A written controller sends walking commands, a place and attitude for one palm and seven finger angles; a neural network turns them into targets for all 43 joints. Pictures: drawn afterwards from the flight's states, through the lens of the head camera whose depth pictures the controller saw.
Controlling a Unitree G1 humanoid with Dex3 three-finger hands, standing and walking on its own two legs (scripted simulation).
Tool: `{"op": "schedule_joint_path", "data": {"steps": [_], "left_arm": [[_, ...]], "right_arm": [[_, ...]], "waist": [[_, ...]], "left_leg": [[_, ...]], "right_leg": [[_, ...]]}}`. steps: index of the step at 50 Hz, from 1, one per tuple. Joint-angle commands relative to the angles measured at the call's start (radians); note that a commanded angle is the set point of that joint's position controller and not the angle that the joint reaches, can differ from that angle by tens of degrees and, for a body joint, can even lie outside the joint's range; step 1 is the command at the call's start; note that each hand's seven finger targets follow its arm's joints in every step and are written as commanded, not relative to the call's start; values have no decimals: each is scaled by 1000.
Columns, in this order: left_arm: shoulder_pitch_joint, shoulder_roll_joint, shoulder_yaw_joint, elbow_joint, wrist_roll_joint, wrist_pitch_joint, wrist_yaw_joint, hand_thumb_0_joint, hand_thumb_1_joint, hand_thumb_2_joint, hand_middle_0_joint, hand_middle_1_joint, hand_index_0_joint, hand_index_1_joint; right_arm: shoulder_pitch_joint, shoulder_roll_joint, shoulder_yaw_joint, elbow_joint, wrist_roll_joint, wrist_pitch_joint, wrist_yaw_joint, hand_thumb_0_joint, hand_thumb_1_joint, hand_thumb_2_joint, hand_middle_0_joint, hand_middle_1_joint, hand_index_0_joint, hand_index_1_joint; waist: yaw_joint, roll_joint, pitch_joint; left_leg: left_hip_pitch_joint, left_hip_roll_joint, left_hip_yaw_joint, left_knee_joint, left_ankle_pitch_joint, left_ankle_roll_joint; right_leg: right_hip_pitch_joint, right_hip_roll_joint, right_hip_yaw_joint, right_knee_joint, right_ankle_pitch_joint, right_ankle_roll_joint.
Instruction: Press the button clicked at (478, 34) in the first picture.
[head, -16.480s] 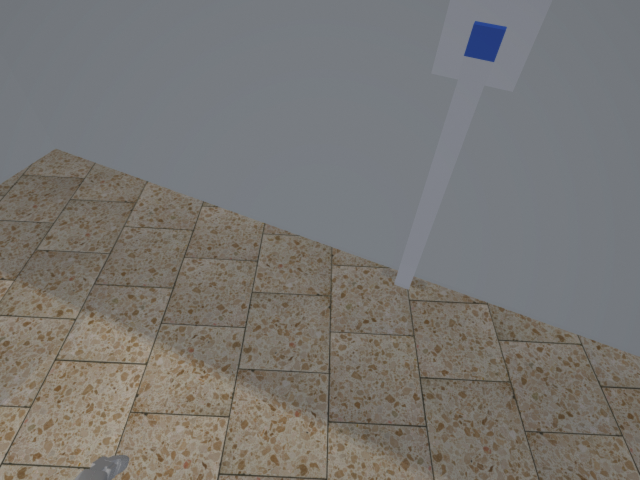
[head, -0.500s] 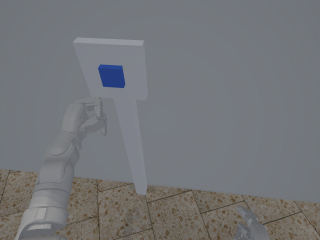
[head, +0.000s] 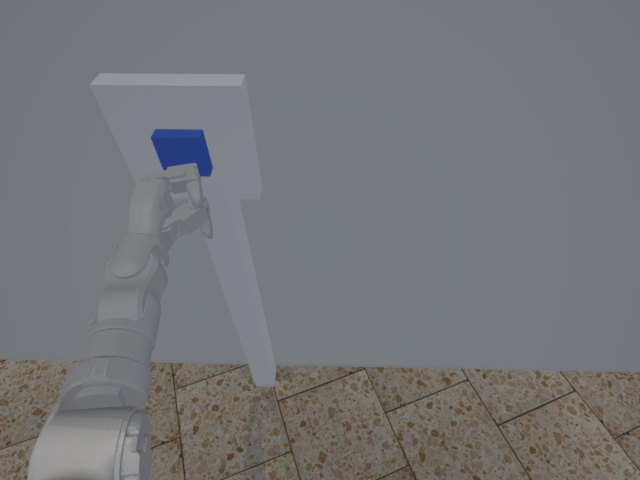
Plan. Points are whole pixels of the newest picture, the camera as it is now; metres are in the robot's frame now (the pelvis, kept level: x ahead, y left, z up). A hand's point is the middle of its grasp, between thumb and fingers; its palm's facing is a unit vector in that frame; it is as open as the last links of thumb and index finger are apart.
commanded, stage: aim a knuckle at the button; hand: left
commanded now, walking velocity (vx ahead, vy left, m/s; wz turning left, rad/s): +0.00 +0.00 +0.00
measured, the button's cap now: (184, 151) +0.49 +0.19 +0.17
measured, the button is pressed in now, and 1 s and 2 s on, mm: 0 0 9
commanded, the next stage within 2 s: press the button with the knuckle in 0.46 s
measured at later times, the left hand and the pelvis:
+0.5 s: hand (202, 219) +0.40 +0.15 +0.13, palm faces +0.00 -1.00 +0.00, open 3.1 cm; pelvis +0.00 -0.01 +0.00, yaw +1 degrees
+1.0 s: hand (202, 199) +0.43 +0.16 +0.14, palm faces -0.01 -1.00 +0.01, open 3.1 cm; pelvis -0.01 +0.00 +0.00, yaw +1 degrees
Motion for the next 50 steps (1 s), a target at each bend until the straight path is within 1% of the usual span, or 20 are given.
{"op": "schedule_joint_path", "data": {"steps": [1,4,5,8,13,14,16,19,21,24,26,29,31,32,40,41,44,45,48,50], "left_arm": [[-396,178,36,-221,-22,-46,3,0,900,900,-1300,-1500,-1300,-1500],[-434,200,48,-294,-25,-58,6,0,900,900,-1300,-1500,-1300,-1500],[-470,165,12,-321,-26,-65,4,0,900,900,-1300,-1500,-1300,-1500],[-469,198,36,-336,-26,-85,10,0,900,900,-1300,-1500,-1300,-1500],[-436,167,11,-184,-27,-41,-4,0,900,900,-1300,-1500,-1300,-1500],[-427,161,7,-162,-26,-28,-7,0,900,900,-1300,-1500,-1300,-1500],[-420,190,32,-144,-24,-17,-11,0,900,900,-1300,-1500,-1300,-1500],[-447,168,13,-201,-32,-35,-19,0,900,900,-1300,-1500,-1300,-1500],[-453,195,36,-230,-35,-60,-14,0,900,900,-1300,-1500,-1300,-1500],[-469,200,40,-292,-37,-88,-12,0,900,900,-1300,-1500,-1300,-1500],[-468,212,40,-291,-30,-91,-11,0,900,900,-1300,-1500,-1300,-1500],[-436,191,22,-257,-30,-65,-20,0,900,900,-1300,-1500,-1300,-1500],[-473,203,24,-214,-32,-43,-25,0,900,900,-1300,-1500,-1300,-1500],[-474,184,12,-206,-35,-33,-30,0,900,900,-1300,-1500,-1300,-1500],[-573,189,18,-159,-35,-60,-24,0,900,900,-1300,-1500,-1300,-1500],[-586,197,24,-142,-32,-67,-20,0,900,900,-1300,-1500,-1300,-1500],[-603,218,44,-100,-21,-81,-12,0,900,900,-1300,-1500,-1300,-1500],[-594,192,26,-75,-18,-79,-13,0,900,900,-1300,-1500,-1300,-1500],[-613,244,68,-29,-10,-86,-5,0,900,900,-1300,-1500,-1300,-1500],[-641,267,82,-18,-3,-94,-3,0,900,900,-1300,-1500,-1300,-1500]], "right_arm": [[-71,-131,-52,-152,5,-47,-13,0,-900,-900,200,300,200,300],[-80,-125,-53,-156,6,-49,-20,0,-900,-900,200,300,200,300],[-86,-119,-49,-156,5,-54,-21,0,-900,-900,200,300,200,300],[-88,-119,-49,-148,3,-59,-24,0,-900,-900,200,300,200,300],[-89,-125,-44,-133,12,-49,-27,0,-900,-900,200,300,200,300],[-97,-124,-42,-137,14,-47,-27,0,-900,-900,200,300,200,300],[-95,-129,-41,-145,12,-41,-27,0,-900,-900,200,300,200,300],[-108,-121,-40,-164,13,-40,-25,0,-900,-900,200,300,200,300],[-104,-123,-39,-167,7,-40,-24,0,-900,-900,200,300,200,300],[-119,-117,-38,-177,7,-44,-25,0,-900,-900,200,300,200,300],[-114,-119,-38,-168,6,-44,-25,0,-900,-900,200,300,200,300],[-120,-119,-36,-165,12,-40,-27,0,-900,-900,200,300,200,300],[-109,-126,-38,-153,13,-32,-31,0,-900,-900,200,300,200,300],[-111,-125,-39,-157,16,-31,-32,0,-900,-900,200,300,200,300],[-81,-128,-39,-139,8,-36,-32,0,-900,-900,200,300,200,300],[-70,-131,-41,-134,5,-36,-30,0,-900,-900,200,300,200,300],[-55,-134,-44,-125,3,-34,-27,0,-900,-900,200,300,200,300],[-54,-131,-43,-129,3,-35,-24,0,-900,-900,200,300,200,300],[-35,-139,-45,-123,1,-30,-22,0,-900,-900,200,300,200,300],[-26,-141,-45,-122,0,-27,-22,0,-900,-900,200,300,200,300]], "waist": [[27,-61,-237],[26,-26,-291],[16,8,-294],[16,-12,-308],[2,-66,-216],[6,-38,-205],[17,-52,-222],[19,-27,-268],[23,-69,-291],[26,-20,-320],[21,-38,-311],[18,-8,-273],[1,-62,-239],[4,-44,-238],[-5,-10,-288],[-8,-49,-294],[-4,-28,-300],[-4,-2,-293],[-6,-44,-290],[-5,-16,-298]], "left_leg": [[136,-1,-62,-39,295,12],[172,-2,-60,-40,298,13],[188,-4,-57,-37,303,14],[195,-3,-60,-35,295,16],[136,-10,-58,-39,224,16],[132,-12,-55,-39,214,16],[122,-16,-55,-32,225,18],[144,-18,-54,-24,255,17],[147,-14,-60,-20,278,19],[170,-17,-54,-18,299,20],[167,-14,-57,-15,304,21],[160,-15,-55,-22,287,18],[141,-11,-61,-23,266,20],[144,-12,-58,-27,259,19],[168,-11,-73,-19,267,15],[161,-10,-78,-14,272,16],[156,-8,-78,-13,281,13],[156,-10,-74,-12,277,11],[125,-7,-74,-9,270,13],[123,-6,-73,-8,273,11]], "right_leg": [[57,4,3,-59,364,-3],[75,2,11,-58,372,-2],[66,2,13,-58,380,-2],[76,1,17,-59,380,0],[36,-3,12,-73,332,6],[25,-5,16,-76,323,5],[45,-8,19,-70,339,3],[60,-11,21,-59,379,2],[79,-7,18,-49,399,2],[96,-10,27,-43,432,4],[96,-8,26,-43,437,5],[76,-10,23,-53,422,4],[57,-7,18,-61,393,6],[47,-7,18,-64,382,6],[20,-3,12,-52,345,-2],[26,0,10,-47,348,-2],[16,-1,10,-38,351,-3],[5,-1,10,-37,343,-4],[12,0,11,-34,345,-1],[7,0,13,-30,342,-4]]}}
